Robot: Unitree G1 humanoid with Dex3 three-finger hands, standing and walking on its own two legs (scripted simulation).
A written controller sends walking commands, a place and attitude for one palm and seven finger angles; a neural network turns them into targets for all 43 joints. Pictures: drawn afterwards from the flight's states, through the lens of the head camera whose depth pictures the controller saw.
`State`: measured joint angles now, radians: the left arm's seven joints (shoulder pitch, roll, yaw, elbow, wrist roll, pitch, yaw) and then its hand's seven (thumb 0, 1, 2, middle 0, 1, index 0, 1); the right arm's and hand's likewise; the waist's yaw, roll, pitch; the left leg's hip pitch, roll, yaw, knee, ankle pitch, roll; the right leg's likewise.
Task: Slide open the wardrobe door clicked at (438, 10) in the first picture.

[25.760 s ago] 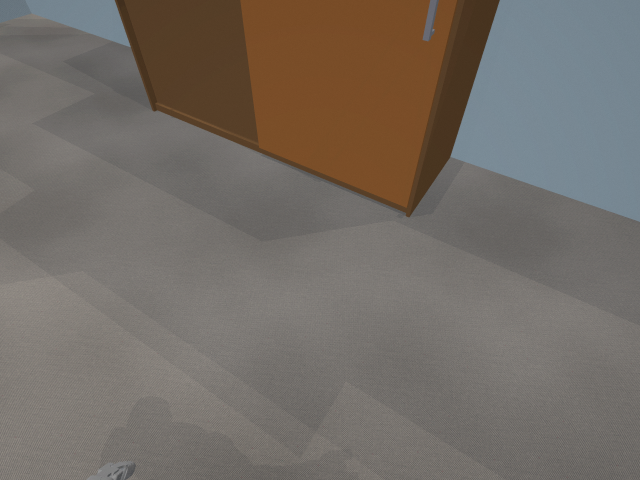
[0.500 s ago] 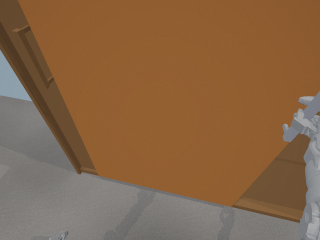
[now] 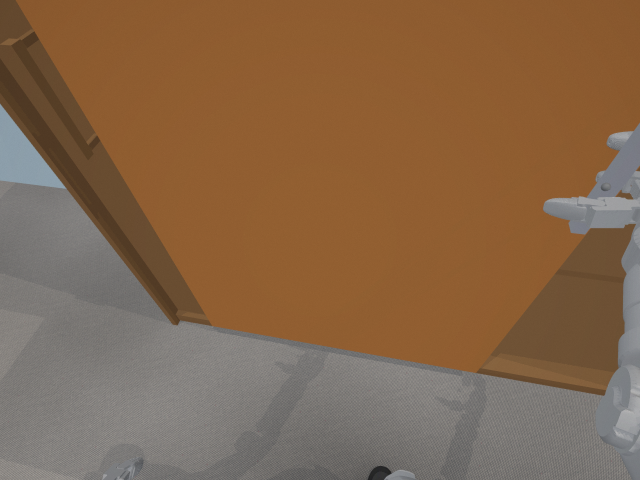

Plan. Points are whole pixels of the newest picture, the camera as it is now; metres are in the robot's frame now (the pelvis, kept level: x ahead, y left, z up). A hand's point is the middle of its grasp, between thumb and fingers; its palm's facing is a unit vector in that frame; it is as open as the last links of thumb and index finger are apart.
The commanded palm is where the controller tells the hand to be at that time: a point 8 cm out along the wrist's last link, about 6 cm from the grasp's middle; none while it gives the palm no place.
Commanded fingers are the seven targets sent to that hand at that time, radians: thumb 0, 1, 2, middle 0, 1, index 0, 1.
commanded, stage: loosen the grip on the handle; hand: right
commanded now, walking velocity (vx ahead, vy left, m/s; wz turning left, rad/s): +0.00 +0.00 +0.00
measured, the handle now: (612, 165) +0.51 -0.31 +0.13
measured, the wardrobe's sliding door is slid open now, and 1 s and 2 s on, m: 0.67 0.67 0.67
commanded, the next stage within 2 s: slip the hand off the handle in 0.16 s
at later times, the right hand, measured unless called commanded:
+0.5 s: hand out of the picture +0.44 -0.32 +0.15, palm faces +0.42 +0.88 -0.23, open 14.6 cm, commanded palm +0.41 -0.35 +0.15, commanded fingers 0.00 0.55 -0.20 0.25 1.15 0.25 1.15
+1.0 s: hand out of the picture +0.45 -0.36 +0.14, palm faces +0.39 +0.89 -0.24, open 14.6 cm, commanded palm +0.39 -0.38 +0.15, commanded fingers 0.00 0.55 -0.20 0.25 1.15 0.25 1.15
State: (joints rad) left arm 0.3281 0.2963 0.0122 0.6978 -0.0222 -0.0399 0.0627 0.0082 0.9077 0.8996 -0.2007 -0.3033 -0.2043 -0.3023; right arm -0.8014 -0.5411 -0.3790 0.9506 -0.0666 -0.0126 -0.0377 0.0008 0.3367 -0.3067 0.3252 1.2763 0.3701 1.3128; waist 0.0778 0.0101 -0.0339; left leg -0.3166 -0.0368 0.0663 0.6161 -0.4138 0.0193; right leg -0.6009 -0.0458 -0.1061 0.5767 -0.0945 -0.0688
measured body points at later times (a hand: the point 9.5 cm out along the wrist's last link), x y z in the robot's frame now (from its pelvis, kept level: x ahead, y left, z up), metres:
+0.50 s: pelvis -0.01 -0.01 +0.00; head +0.02 -0.03 +0.44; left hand +0.07 +0.26 -0.10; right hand +0.41 -0.37 +0.16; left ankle -0.06 +0.11 -0.72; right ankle +0.12 -0.08 -0.72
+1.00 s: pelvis +0.00 -0.01 -0.01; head +0.05 -0.04 +0.44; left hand +0.01 +0.27 -0.11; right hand +0.42 -0.40 +0.15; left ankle -0.06 +0.11 -0.72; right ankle +0.12 -0.08 -0.72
